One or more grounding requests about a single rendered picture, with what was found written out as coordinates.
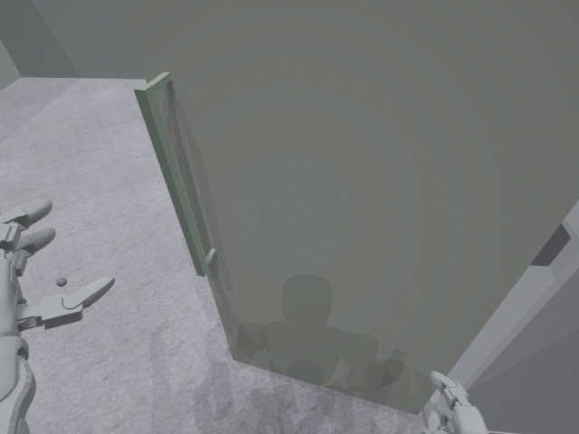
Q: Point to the handle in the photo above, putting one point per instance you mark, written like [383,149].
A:
[147,102]

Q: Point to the fridge door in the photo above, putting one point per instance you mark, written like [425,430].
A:
[375,175]

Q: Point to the robot left hand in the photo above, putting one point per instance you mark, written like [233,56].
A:
[53,311]

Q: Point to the robot right hand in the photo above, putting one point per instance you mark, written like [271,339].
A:
[464,419]

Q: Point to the robot left forearm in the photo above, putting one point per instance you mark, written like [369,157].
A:
[17,384]

